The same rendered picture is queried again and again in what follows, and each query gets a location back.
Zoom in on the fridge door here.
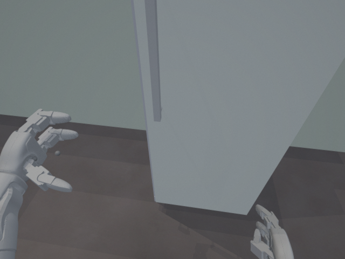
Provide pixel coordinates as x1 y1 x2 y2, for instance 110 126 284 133
134 0 345 215

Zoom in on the left robot forearm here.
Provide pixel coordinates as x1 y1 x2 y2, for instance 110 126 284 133
0 172 28 259

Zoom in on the robot left hand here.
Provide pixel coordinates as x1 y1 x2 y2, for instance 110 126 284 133
0 109 79 192

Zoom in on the robot right hand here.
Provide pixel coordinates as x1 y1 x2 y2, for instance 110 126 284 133
251 205 294 259

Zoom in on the handle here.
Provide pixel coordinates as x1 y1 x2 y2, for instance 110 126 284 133
144 0 162 122

